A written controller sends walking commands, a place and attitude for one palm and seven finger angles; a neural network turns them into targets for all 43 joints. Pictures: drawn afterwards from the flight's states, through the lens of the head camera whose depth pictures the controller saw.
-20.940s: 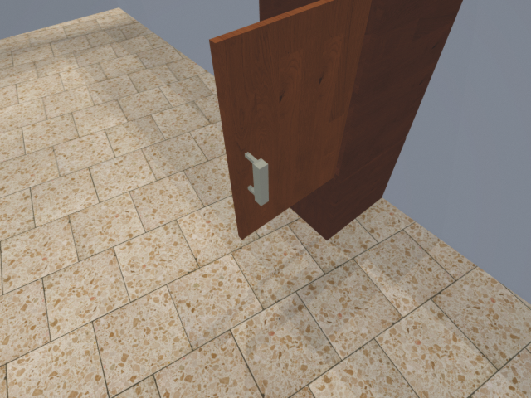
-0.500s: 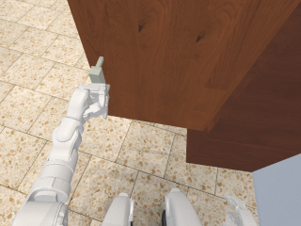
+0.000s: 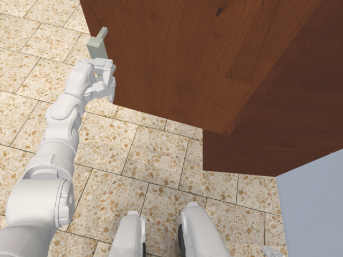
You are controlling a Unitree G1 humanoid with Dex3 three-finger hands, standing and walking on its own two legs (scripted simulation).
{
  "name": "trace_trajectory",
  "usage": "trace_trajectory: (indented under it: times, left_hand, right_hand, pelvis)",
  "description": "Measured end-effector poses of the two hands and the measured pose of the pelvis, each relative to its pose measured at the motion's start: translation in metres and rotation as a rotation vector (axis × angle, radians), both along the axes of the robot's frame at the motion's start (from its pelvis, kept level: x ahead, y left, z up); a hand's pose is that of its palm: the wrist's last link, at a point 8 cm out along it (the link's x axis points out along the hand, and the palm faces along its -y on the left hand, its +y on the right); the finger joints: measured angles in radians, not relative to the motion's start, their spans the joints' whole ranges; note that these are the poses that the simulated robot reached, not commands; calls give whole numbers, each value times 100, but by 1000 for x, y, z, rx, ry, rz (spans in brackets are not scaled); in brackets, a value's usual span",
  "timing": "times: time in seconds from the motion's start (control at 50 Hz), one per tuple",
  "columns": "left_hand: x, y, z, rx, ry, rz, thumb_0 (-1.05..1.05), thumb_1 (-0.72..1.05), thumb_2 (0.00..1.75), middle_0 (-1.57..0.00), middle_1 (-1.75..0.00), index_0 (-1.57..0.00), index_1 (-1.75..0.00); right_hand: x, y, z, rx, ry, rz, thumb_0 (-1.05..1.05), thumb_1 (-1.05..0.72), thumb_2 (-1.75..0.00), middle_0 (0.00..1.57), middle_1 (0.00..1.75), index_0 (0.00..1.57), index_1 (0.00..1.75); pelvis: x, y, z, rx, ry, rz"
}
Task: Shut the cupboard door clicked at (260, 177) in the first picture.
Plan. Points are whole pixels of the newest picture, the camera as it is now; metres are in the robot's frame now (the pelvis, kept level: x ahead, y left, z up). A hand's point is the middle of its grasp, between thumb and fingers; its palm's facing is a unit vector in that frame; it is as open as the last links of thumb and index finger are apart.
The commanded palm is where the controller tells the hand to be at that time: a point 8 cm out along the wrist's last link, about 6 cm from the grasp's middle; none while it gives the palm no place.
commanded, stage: push the door shut along its arc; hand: left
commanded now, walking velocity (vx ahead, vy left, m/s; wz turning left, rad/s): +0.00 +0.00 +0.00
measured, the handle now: (105, 58) +0.57 +0.13 +0.06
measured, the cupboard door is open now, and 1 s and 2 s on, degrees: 79 68 63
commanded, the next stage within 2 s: pull the fist back off the door in 1.10 s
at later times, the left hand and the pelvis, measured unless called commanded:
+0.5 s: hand (134, 70) +0.53 +0.06 +0.06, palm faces -0.46 -0.89 -0.03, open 3.1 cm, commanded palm +0.54 +0.10 +0.06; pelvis +0.00 +0.00 -0.02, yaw -1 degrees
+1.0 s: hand (150, 56) +0.57 +0.02 +0.06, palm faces -0.53 -0.84 -0.03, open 3.0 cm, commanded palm +0.59 +0.05 +0.06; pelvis +0.00 +0.00 -0.03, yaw -3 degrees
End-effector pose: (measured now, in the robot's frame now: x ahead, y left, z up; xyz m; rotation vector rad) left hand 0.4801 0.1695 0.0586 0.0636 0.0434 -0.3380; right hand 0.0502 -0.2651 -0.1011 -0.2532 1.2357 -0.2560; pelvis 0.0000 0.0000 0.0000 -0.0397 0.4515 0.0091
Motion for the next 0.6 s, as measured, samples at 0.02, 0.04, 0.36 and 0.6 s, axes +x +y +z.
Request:
trace_trajectory:
  times: [0.02, 0.04, 0.36, 0.6]
  left_hand:
    - [2, 0, 0, 2, 1, -7, 2, 90, 91, -130, -150, -134, -149]
    - [3, -1, 0, 4, 2, -14, 2, 90, 90, -130, -150, -134, -149]
    - [35, -33, 3, 13, 21, -117, 2, 90, 90, -130, -150, -131, -150]
    - [66, -62, 3, 6, 38, -162, 2, 90, 90, -130, -150, -130, -149]
  right_hand:
    - [-2, 0, -1, -2, 5, -1, 1, -91, -90, 20, 30, 20, 30]
    - [-3, 0, -1, -3, 9, -3, 1, -91, -90, 20, 30, 20, 30]
    - [-17, 3, -8, -20, 42, -6, 0, -91, -90, 20, 30, 20, 30]
    - [-43, 6, -14, -19, 71, -64, 0, -91, -90, 20, 30, 20, 30]
  pelvis:
    - [0, 0, -1, -1, 2, 1]
    - [-1, 1, -1, -2, 5, 1]
    - [-4, 3, -12, -17, 40, 5]
    - [-4, 3, -21, -18, 69, -21]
